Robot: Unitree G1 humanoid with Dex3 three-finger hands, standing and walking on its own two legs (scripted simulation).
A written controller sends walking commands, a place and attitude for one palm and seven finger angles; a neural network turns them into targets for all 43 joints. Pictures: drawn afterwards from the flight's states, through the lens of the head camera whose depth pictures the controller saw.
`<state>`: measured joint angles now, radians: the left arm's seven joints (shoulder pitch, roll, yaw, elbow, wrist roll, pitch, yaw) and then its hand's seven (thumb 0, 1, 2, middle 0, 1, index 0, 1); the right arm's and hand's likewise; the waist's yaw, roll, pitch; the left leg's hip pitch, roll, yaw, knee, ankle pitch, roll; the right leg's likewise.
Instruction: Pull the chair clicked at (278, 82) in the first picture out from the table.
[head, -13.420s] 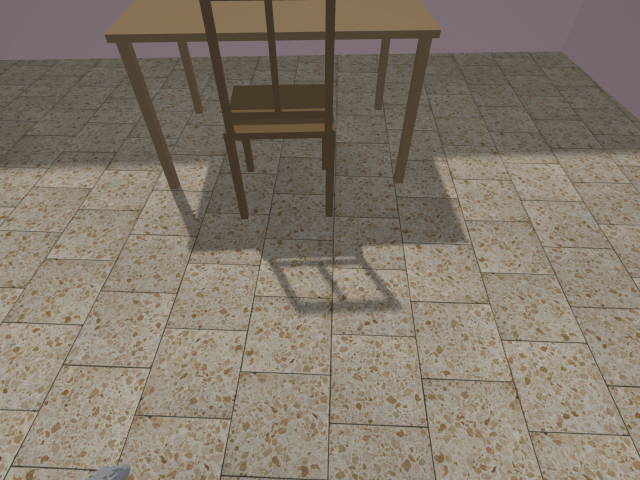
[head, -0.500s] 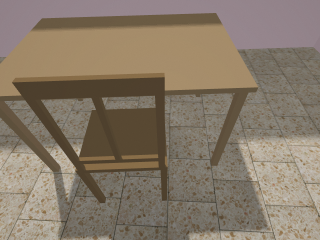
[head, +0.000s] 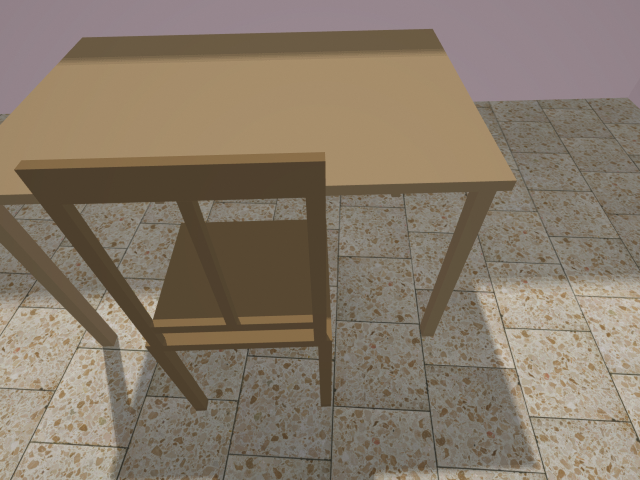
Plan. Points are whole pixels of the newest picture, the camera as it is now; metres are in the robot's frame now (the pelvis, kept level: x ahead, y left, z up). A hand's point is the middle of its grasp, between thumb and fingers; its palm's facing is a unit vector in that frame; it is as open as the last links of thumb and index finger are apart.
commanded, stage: look again from close up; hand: left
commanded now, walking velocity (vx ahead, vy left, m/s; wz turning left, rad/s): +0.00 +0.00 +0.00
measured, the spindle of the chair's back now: (213, 270) +0.45 +0.22 -0.07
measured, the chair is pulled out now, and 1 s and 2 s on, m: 0.00 0.00 0.00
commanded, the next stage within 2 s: raise the hand toward the chair's back in 0.10 s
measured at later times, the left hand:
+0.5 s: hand (200, 433) +0.18 +0.16 -0.02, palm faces +0.06 -1.00 +0.04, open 8.2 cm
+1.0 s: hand out of the picture +0.14 +0.19 -0.06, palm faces +0.04 -1.00 -0.01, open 12.6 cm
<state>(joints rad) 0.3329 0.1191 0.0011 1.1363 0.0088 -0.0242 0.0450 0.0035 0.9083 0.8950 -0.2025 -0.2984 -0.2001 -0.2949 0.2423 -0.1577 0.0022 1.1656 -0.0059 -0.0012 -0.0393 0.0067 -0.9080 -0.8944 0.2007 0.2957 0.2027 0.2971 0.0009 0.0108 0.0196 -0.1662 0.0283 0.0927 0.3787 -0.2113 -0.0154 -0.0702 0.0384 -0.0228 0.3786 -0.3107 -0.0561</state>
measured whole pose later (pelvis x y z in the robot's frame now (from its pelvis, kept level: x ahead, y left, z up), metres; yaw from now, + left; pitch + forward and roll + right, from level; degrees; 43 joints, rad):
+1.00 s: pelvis -0.09 +0.02 -0.10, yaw +3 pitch +14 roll -3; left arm 0.35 0.18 0.05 0.01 -0.22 -0.34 -0.15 0.01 0.17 0.58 -0.13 -0.18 -0.13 -0.18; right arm 0.25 -0.18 0.04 0.56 0.01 -0.15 -0.05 0.02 -0.90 -0.89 0.21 0.30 0.21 0.30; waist -0.01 0.06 -0.14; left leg -1.00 0.04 0.00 1.18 -0.43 0.02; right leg -0.87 0.02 -0.12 1.17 -0.55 -0.05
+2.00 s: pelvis -0.06 +0.03 -0.08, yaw +3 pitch +14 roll -3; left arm 0.28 0.25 0.21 0.13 -0.28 -0.40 -0.24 -0.01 -0.50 0.30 -0.06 -0.08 -0.06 -0.08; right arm 0.25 -0.26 0.00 0.57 0.03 -0.17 -0.06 0.02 -0.90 -0.89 0.20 0.30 0.21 0.30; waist -0.03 0.05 -0.14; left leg -0.90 0.03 0.01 1.08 -0.43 0.03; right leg -0.76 0.02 -0.10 1.05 -0.54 -0.03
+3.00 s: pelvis -0.07 +0.03 -0.10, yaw +2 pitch +17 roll -2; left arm 0.06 0.22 0.18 0.30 -0.24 -0.44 -0.19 -0.01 -0.50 0.30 -0.06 -0.08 -0.06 -0.08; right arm 0.23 -0.26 0.01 0.58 0.02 -0.14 -0.04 0.01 -0.90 -0.89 0.20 0.30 0.21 0.30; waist -0.04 0.04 -0.14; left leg -1.01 0.04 0.02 1.15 -0.45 0.03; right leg -0.87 0.02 -0.10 1.14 -0.57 -0.04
